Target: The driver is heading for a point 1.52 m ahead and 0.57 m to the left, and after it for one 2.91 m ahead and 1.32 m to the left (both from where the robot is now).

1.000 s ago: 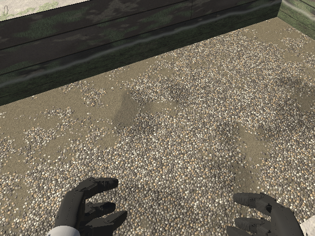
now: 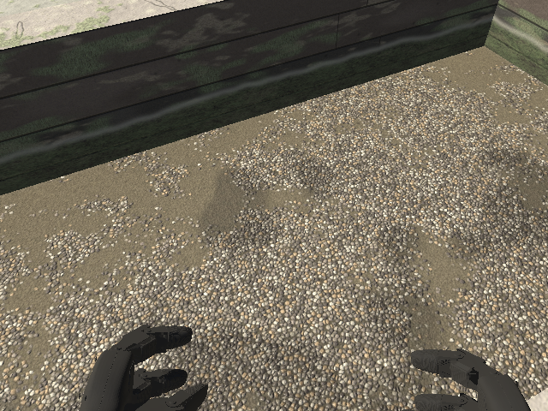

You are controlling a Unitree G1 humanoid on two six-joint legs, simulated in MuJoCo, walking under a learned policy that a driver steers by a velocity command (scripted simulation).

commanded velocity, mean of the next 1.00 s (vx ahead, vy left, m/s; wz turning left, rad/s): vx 1.00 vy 0.00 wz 0.00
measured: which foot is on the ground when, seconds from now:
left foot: down 0.00-1.00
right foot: down 0.00-1.00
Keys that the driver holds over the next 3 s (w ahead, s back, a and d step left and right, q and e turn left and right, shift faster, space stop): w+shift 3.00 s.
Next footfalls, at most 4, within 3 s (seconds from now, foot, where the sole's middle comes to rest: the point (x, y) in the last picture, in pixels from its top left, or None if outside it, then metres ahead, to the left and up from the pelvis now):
none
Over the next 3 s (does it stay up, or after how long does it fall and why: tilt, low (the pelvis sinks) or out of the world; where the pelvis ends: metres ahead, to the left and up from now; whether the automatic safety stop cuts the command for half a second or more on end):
stays up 0.01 0.00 0.00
